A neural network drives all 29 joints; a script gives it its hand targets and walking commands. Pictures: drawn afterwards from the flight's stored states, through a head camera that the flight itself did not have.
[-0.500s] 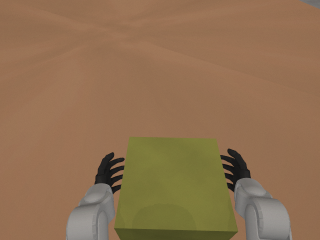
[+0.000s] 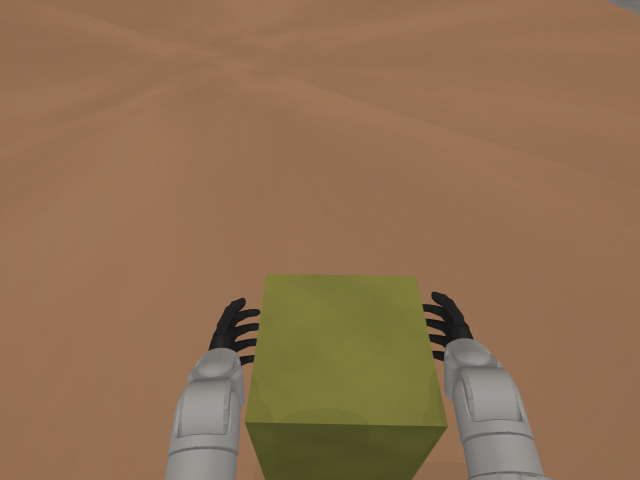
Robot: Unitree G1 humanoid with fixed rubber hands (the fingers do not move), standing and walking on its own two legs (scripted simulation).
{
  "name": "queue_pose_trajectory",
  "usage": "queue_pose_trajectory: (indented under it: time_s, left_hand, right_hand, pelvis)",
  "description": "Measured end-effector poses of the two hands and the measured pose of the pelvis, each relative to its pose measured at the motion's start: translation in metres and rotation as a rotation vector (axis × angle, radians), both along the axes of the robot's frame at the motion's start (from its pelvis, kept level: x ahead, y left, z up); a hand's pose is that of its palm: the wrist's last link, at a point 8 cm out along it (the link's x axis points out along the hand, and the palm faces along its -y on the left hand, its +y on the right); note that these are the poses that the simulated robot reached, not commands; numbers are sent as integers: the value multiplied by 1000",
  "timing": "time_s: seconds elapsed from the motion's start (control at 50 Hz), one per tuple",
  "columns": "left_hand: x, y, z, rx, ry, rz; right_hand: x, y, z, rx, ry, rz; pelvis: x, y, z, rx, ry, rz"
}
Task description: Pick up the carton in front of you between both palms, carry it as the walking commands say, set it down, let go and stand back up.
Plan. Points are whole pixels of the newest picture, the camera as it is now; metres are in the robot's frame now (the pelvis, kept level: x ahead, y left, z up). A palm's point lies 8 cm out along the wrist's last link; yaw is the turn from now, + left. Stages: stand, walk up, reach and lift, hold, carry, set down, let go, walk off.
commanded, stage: carry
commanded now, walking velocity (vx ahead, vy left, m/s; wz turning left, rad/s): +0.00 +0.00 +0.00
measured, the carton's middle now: (338, 383) +0.28 +0.00 -0.07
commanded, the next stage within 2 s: hold in 0.34 s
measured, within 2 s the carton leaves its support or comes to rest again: neither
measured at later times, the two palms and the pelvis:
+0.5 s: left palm (220, 364) +0.26 +0.15 +0.04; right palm (465, 355) +0.26 -0.15 +0.04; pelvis -0.01 +0.00 +0.01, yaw +1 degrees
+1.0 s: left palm (218, 370) +0.26 +0.15 +0.02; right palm (450, 352) +0.27 -0.14 +0.02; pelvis -0.11 -0.01 -0.02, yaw +2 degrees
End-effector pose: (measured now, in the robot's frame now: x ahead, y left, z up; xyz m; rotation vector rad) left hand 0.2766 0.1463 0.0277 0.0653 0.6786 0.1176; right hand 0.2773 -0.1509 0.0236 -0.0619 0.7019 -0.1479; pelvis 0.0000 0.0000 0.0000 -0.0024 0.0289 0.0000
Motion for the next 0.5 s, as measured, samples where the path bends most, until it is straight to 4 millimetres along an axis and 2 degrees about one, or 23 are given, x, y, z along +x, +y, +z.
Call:
queue_pose_trajectory:
  time_s: [0.24,0.34,0.5]
  left_hand:
    - [1,-2,13,-13,-55,6]
    - [-2,-3,12,-9,-33,3]
    - [-18,0,15,5,-21,-2]
  right_hand:
    - [1,-3,13,10,-55,-7]
    - [-2,-3,13,6,-34,-2]
    - [-17,-1,14,13,-24,11]
  pelvis:
    - [-8,-2,0,1,4,2]
    - [-8,-3,0,1,2,3]
    - [-15,-3,10,-6,-83,9]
